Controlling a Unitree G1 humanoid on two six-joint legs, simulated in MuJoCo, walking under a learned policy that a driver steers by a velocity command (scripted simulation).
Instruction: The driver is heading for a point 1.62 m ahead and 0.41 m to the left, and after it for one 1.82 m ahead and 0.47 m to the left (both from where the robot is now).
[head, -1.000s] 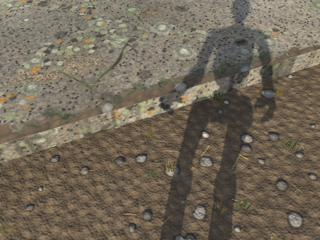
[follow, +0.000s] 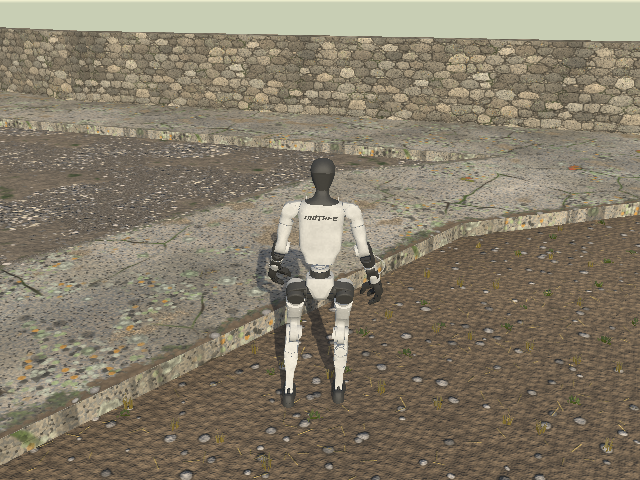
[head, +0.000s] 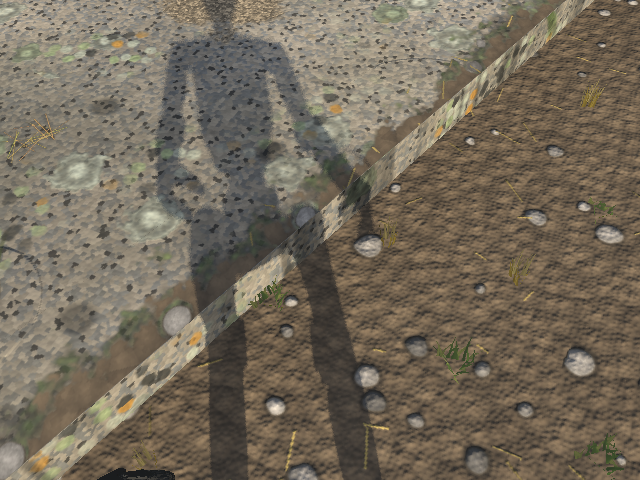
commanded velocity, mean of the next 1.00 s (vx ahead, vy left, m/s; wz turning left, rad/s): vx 0.01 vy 0.00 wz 0.38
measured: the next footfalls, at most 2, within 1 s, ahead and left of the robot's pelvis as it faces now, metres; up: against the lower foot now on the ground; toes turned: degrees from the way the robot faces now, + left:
left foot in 0.22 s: +0.03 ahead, +0.14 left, +0.00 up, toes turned +11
right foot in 0.74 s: +0.13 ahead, -0.06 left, +0.00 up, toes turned +31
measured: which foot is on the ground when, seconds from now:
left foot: up 0.00-0.20, down 0.22-0.74, up 0.76-1.00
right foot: down 0.00-0.22, up 0.24-0.72, down 0.74-1.00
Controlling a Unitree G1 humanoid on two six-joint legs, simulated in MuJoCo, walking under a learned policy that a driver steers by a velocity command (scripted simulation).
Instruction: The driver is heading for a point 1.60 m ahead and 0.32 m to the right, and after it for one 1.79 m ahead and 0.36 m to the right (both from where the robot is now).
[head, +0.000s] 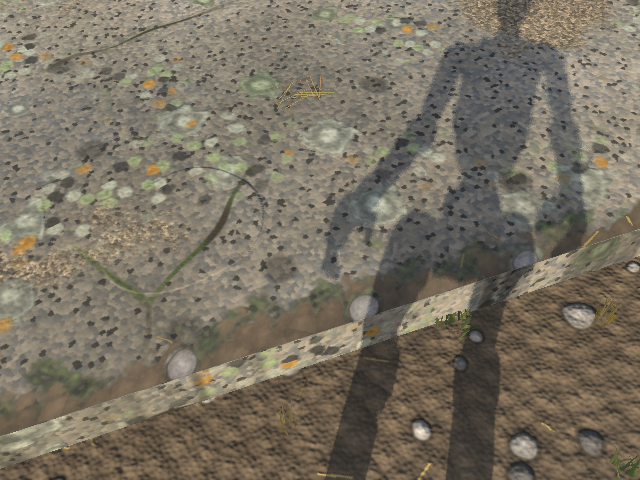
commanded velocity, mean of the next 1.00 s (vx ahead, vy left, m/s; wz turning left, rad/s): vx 0.16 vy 0.00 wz -0.33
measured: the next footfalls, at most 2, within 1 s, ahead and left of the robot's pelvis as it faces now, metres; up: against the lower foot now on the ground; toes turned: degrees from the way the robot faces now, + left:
left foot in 0.04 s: +0.02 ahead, +0.14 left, +0.00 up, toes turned -7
right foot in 0.40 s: +0.02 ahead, -0.13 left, +0.00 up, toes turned -15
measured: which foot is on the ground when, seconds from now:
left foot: up 0.00-0.02, down 0.04-0.40, up 0.42-0.92, down 0.94-1.00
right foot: down 0.00-0.08, up 0.10-0.38, down 0.40-0.96, up 0.98-1.00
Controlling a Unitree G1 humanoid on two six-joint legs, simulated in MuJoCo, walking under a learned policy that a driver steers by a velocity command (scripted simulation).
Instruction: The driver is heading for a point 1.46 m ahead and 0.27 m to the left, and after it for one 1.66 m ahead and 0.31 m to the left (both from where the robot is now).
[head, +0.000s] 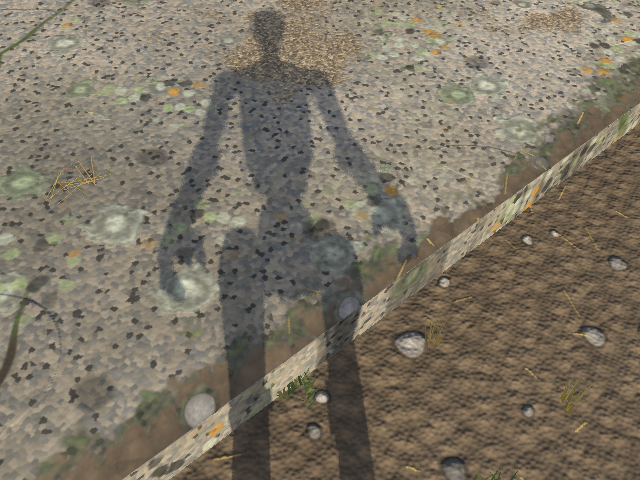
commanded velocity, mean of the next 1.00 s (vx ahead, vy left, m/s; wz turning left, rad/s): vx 0.49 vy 0.00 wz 0.38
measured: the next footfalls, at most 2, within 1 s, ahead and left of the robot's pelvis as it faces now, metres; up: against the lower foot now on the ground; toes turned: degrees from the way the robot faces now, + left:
right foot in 0.38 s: +0.37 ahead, -0.07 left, +0.00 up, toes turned +15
left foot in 0.84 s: +0.46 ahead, +0.20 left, +0.00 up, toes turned +30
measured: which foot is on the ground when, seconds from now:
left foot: down 0.00-0.38, up 0.40-0.82, down 0.84-1.00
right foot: up 0.00-0.36, down 0.38-0.86, up 0.88-1.00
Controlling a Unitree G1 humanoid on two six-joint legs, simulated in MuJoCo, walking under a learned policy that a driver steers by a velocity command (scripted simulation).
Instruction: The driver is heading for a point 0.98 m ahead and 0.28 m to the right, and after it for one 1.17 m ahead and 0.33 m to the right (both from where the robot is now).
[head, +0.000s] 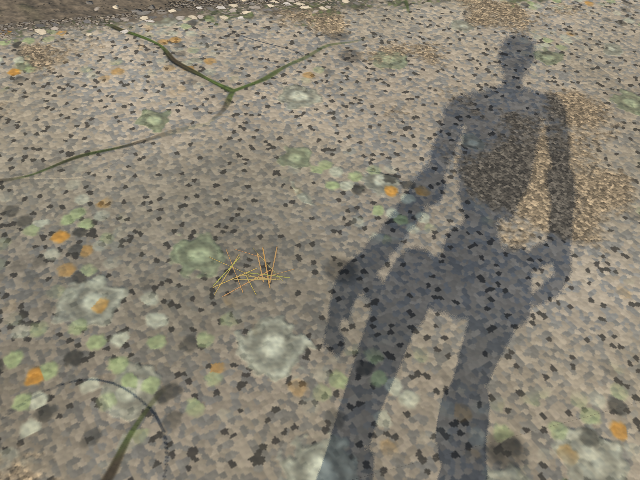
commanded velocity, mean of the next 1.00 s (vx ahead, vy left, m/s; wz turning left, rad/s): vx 0.50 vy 0.00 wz -0.49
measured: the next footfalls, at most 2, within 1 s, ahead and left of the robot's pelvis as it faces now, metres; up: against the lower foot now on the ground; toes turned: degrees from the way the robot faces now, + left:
right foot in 0.36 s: +0.35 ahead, -0.10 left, +0.13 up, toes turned -14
left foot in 0.86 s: +0.69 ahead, -0.11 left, +0.13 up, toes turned -36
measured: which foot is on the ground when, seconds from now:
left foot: down 0.00-0.36, up 0.38-0.84, down 0.86-1.00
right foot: up 0.00-0.34, down 0.36-0.86, up 0.88-1.00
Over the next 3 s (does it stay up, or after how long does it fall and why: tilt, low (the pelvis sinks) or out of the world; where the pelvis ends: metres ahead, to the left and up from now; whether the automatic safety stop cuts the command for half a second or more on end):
stays up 0.92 -0.30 0.13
